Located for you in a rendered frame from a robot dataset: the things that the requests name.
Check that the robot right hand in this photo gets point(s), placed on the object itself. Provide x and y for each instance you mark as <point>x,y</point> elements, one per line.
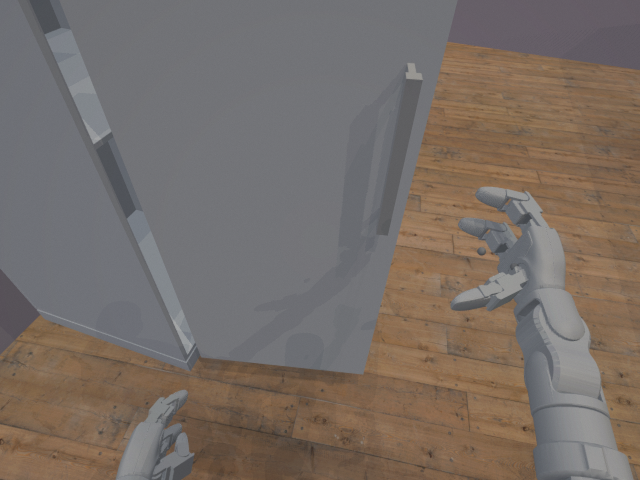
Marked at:
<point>538,252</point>

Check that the robot right forearm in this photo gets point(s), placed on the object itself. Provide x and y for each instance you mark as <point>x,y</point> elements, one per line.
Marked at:
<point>575,439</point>

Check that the handle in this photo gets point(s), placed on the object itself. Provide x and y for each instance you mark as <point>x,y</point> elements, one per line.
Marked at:
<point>404,122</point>

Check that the robot left hand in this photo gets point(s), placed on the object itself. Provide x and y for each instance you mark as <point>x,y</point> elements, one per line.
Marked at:
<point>145,453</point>

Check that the fridge door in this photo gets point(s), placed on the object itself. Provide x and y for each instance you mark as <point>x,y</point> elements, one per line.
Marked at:
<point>257,136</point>

